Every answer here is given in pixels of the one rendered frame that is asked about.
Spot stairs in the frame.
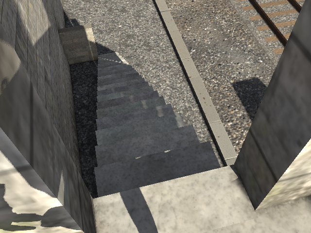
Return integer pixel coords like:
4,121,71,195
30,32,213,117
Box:
94,51,221,197

